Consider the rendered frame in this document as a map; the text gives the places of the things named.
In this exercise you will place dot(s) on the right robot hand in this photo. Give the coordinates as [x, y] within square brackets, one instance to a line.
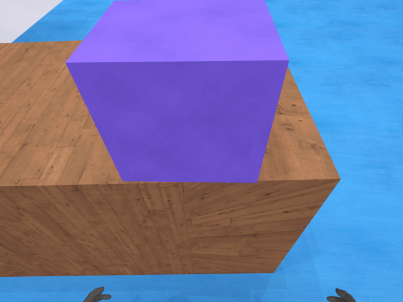
[345, 297]

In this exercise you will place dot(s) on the pedestal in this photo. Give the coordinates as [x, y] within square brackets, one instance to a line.
[65, 211]

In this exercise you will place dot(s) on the left robot hand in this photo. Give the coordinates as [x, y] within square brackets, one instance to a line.
[95, 295]

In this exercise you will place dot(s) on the carton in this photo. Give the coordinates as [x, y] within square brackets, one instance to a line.
[183, 90]

